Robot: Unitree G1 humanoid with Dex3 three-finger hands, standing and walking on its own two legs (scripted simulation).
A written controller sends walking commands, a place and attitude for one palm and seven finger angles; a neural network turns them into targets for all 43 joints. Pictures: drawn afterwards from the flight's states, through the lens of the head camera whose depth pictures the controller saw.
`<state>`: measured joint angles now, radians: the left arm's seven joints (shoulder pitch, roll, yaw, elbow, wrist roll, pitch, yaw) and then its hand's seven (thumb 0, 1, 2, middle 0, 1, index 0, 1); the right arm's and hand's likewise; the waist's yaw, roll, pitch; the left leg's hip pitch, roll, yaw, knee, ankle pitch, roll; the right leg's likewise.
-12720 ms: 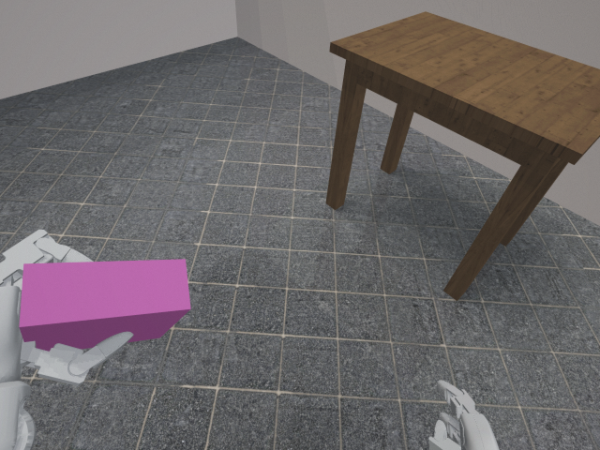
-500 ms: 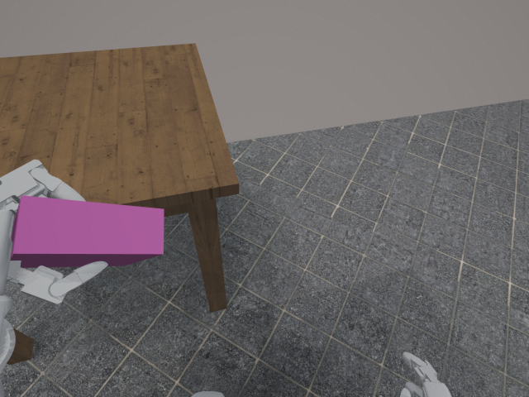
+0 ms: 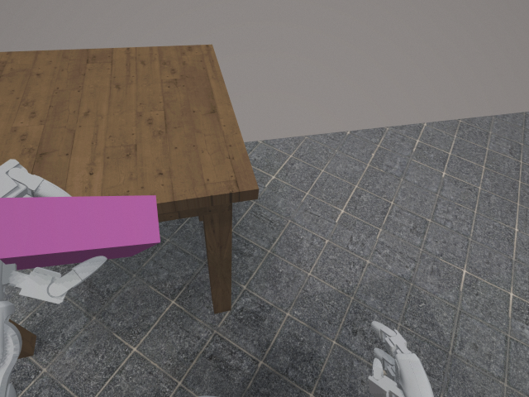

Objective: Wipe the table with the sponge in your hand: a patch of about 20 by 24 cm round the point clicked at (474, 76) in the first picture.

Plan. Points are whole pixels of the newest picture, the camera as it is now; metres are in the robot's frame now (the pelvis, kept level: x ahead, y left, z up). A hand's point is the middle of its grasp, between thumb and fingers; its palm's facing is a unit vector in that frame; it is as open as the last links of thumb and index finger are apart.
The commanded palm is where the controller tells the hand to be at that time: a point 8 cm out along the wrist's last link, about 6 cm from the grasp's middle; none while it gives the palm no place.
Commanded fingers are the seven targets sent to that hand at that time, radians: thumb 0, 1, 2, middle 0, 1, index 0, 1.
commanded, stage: come to a stop and stand still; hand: left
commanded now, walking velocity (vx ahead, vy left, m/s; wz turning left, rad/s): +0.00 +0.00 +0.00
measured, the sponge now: (103, 232) +0.25 +0.23 +0.15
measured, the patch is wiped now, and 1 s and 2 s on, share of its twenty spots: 0.00 0.00 0.00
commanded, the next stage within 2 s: look again from close up in 0.52 s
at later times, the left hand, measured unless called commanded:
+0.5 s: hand (104, 210) +0.27 +0.24 +0.16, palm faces +0.34 -0.84 -0.42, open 9.6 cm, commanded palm +0.21 +0.27 +0.18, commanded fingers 0.00 0.10 1.30 -1.20 -1.60 -1.20 -1.60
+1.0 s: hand (81, 233) +0.24 +0.25 +0.15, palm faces +0.38 -0.84 -0.39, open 9.6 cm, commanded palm +0.18 +0.28 +0.18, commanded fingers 0.00 0.10 1.30 -1.20 -1.60 -1.20 -1.60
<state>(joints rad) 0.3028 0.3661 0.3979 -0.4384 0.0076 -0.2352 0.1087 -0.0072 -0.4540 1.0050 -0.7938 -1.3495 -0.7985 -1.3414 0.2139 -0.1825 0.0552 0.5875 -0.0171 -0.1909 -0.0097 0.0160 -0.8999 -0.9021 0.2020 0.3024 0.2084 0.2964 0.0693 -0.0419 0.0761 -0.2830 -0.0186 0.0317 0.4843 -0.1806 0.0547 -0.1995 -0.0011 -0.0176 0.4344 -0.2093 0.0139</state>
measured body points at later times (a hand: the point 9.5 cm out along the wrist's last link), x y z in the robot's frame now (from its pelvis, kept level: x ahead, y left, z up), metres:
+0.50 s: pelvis +0.05 -0.01 +0.00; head +0.07 +0.02 +0.45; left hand +0.24 +0.28 +0.18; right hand +0.22 -0.24 -0.06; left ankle +0.05 +0.08 -0.74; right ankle +0.02 -0.13 -0.74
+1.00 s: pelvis +0.02 +0.00 +0.01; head +0.03 +0.01 +0.46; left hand +0.21 +0.30 +0.17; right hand +0.19 -0.22 -0.07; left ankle +0.05 +0.08 -0.74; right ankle +0.02 -0.13 -0.74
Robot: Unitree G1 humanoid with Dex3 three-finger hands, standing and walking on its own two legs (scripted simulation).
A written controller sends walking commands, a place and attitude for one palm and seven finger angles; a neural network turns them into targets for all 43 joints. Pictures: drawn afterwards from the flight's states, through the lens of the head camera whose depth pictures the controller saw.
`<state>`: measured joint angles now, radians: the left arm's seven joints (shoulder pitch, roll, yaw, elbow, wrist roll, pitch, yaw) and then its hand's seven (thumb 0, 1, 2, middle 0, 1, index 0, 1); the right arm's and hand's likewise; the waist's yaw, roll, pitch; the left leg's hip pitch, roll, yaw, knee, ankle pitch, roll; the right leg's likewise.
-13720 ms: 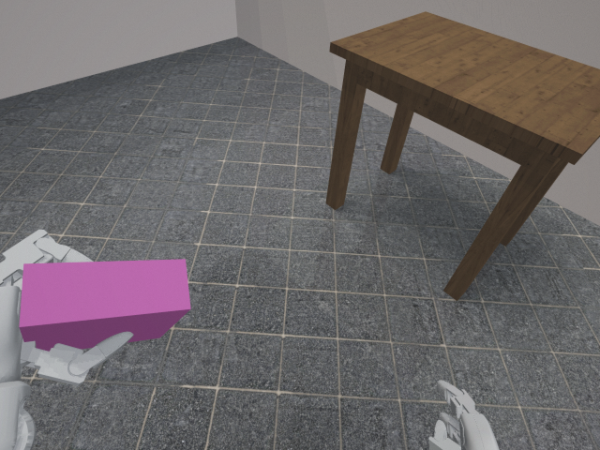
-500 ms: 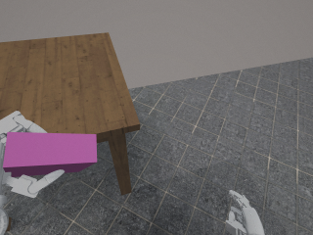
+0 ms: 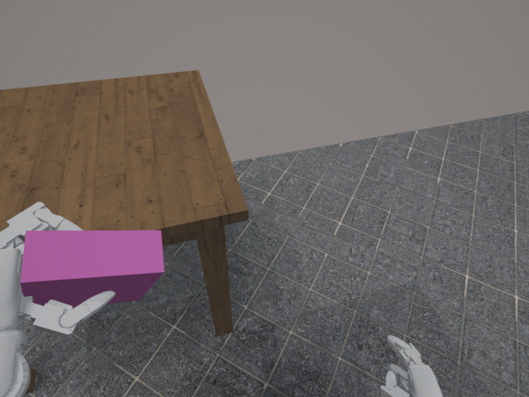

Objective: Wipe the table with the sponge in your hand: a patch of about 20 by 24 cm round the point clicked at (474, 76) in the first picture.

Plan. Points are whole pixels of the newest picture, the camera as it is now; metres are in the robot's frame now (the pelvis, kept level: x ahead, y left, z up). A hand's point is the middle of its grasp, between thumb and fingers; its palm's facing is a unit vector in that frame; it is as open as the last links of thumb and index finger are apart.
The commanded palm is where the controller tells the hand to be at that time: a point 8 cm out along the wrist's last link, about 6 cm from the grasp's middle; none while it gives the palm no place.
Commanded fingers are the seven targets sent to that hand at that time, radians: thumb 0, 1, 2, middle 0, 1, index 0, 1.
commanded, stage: shuffle to correct the standing spot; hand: left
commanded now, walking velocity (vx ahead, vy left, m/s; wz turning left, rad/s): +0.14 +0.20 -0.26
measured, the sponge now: (113, 270) +0.23 +0.21 +0.12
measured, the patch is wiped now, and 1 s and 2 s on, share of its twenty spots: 0.00 0.00 0.00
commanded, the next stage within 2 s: come to a stop and stand still in 1.36 s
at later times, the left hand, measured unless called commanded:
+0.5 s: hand (86, 228) +0.27 +0.25 +0.15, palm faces +0.33 -0.85 -0.42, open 9.6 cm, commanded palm +0.21 +0.29 +0.17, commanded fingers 0.00 0.10 1.30 -1.20 -1.60 -1.20 -1.60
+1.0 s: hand (65, 202) +0.31 +0.30 +0.14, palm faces +0.30 -0.83 -0.47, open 9.6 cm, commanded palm +0.26 +0.34 +0.17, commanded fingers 0.00 0.10 1.30 -1.20 -1.60 -1.20 -1.60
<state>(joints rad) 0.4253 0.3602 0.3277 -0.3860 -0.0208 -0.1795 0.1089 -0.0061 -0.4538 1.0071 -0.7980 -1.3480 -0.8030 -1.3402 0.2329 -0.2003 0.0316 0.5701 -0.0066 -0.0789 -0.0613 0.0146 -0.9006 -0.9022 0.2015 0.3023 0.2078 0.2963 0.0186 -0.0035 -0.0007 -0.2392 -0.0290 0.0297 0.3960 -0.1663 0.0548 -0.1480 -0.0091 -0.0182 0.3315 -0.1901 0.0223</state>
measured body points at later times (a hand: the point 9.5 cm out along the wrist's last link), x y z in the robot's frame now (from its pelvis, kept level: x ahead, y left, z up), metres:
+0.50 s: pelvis +0.04 +0.02 -0.02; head +0.04 +0.02 +0.43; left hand +0.25 +0.29 +0.17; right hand +0.19 -0.22 -0.10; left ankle +0.03 +0.08 -0.74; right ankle -0.01 -0.13 -0.75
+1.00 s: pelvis +0.07 +0.08 -0.02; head +0.10 +0.06 +0.43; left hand +0.29 +0.34 +0.17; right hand +0.21 -0.17 -0.12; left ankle +0.06 +0.19 -0.67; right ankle +0.07 -0.02 -0.75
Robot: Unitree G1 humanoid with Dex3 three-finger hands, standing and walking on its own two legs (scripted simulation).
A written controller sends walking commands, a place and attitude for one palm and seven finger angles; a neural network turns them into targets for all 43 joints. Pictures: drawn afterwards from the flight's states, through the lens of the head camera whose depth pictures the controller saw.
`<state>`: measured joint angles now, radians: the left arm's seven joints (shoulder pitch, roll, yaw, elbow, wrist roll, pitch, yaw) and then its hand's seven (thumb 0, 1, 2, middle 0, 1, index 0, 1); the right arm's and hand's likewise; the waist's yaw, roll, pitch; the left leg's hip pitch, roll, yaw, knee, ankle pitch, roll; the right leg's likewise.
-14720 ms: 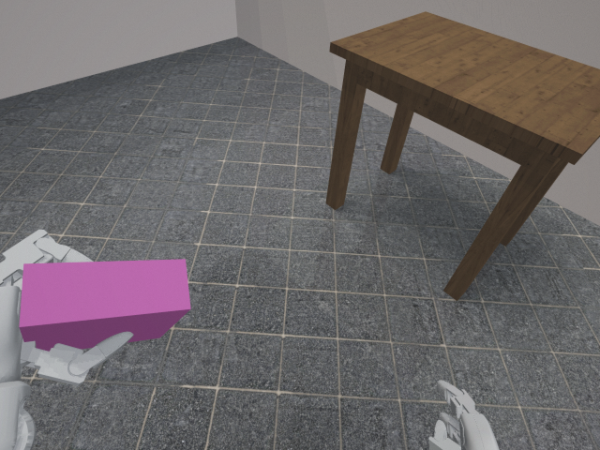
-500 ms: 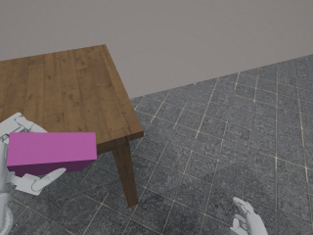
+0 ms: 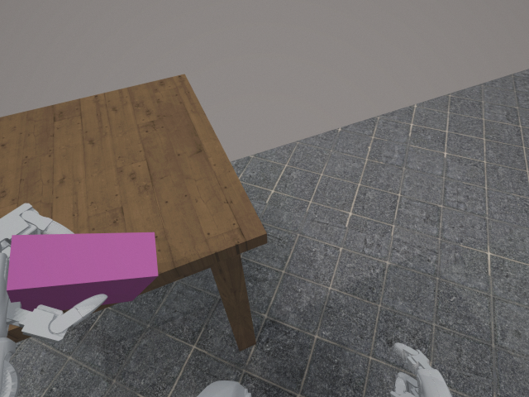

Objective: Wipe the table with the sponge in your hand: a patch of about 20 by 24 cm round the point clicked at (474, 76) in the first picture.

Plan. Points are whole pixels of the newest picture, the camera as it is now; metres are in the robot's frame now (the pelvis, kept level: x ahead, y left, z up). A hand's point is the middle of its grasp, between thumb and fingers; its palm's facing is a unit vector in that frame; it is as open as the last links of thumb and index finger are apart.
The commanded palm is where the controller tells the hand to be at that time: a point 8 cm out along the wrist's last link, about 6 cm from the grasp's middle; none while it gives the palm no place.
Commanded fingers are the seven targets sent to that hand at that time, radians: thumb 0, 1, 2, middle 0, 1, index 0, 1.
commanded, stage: shuffle to correct the standing spot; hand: left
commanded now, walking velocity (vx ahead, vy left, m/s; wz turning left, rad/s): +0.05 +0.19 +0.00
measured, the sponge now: (105, 273) +0.23 +0.21 +0.13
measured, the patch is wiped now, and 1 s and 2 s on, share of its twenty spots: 0.00 0.00 0.00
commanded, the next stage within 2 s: come to a stop and stand still in 0.36 s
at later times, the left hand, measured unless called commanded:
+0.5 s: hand out of the picture +0.22 +0.36 +0.18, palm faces +0.39 -0.80 -0.45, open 9.6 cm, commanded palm +0.17 +0.40 +0.19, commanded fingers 0.00 0.10 1.30 -1.20 -1.60 -1.20 -1.60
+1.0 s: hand out of the picture +0.22 +0.42 +0.19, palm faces +0.38 -0.80 -0.47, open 9.6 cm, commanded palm +0.17 +0.45 +0.19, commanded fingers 0.00 0.10 1.30 -1.20 -1.60 -1.20 -1.60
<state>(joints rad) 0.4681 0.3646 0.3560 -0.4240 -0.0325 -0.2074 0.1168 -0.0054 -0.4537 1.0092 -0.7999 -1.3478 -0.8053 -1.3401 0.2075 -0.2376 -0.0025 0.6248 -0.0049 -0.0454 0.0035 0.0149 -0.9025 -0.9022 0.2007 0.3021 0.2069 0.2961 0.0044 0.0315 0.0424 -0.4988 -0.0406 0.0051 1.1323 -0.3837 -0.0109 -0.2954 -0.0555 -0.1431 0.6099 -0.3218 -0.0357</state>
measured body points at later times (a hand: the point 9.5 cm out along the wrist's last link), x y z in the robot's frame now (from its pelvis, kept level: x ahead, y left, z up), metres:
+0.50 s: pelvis +0.01 +0.12 +0.00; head +0.03 +0.11 +0.45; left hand +0.19 +0.40 +0.20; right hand +0.18 -0.10 -0.11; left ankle +0.01 +0.23 -0.67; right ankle +0.01 +0.01 -0.73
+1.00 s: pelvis +0.00 +0.17 +0.01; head +0.00 +0.17 +0.46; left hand +0.19 +0.46 +0.21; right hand +0.19 -0.04 -0.07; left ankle +0.05 +0.30 -0.73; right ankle +0.00 +0.10 -0.73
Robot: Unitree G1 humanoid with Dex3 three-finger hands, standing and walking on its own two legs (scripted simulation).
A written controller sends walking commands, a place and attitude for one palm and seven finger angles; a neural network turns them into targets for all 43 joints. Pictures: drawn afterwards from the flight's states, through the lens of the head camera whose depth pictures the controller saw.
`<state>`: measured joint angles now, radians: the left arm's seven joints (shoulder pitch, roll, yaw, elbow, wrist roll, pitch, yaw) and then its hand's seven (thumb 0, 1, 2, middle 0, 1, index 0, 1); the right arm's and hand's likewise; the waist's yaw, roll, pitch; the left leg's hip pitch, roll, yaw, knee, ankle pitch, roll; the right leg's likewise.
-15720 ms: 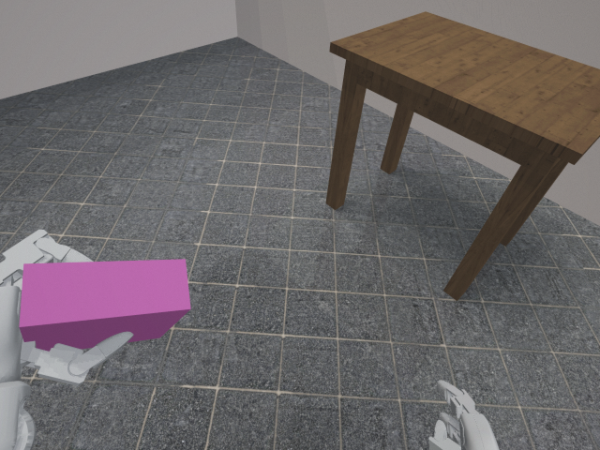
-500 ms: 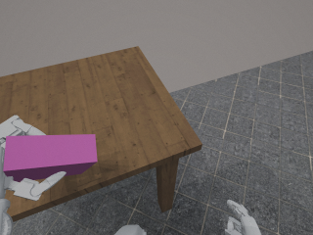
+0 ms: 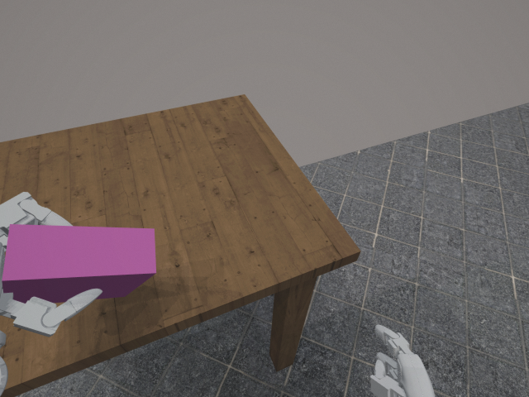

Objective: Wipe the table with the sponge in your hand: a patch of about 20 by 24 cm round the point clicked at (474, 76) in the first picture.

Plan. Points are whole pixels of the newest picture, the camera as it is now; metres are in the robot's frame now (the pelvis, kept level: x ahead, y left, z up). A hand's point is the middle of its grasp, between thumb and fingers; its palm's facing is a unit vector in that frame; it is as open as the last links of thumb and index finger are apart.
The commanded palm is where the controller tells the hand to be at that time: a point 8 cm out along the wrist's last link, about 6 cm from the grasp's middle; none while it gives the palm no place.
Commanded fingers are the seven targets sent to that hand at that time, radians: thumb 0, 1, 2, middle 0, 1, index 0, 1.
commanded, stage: come to a stop and stand still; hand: left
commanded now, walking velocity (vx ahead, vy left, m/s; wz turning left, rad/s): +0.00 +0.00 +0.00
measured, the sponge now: (100, 267) +0.23 +0.22 +0.15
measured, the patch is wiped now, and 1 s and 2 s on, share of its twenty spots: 0.00 0.00 0.00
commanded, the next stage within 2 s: look again from close up in 1.36 s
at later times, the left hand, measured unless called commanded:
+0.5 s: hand (38, 241) +0.25 +0.29 +0.16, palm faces +0.33 -0.82 -0.47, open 9.6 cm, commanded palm +0.18 +0.31 +0.18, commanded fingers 0.00 0.10 1.30 -1.20 -1.60 -1.20 -1.60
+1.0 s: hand out of the picture +0.22 +0.33 +0.16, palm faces +0.37 -0.85 -0.37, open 9.6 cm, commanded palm +0.16 +0.36 +0.18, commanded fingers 0.00 0.10 1.30 -1.20 -1.60 -1.20 -1.60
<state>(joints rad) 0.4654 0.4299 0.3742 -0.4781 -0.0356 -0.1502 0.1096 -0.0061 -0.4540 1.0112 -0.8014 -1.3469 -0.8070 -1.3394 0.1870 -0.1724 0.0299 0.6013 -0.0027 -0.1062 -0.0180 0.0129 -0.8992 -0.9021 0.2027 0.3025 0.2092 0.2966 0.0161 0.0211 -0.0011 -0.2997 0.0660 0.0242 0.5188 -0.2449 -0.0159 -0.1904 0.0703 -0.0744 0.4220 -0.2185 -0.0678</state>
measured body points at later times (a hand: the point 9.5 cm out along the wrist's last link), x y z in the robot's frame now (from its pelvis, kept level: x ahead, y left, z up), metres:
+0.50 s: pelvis +0.02 +0.04 +0.00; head +0.06 +0.07 +0.45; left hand +0.22 +0.34 +0.19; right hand +0.17 -0.21 -0.07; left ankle +0.02 +0.11 -0.74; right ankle +0.00 -0.08 -0.74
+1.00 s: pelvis +0.00 +0.08 +0.00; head +0.03 +0.11 +0.45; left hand +0.20 +0.38 +0.18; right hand +0.19 -0.14 -0.06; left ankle +0.02 +0.11 -0.74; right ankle +0.00 -0.07 -0.74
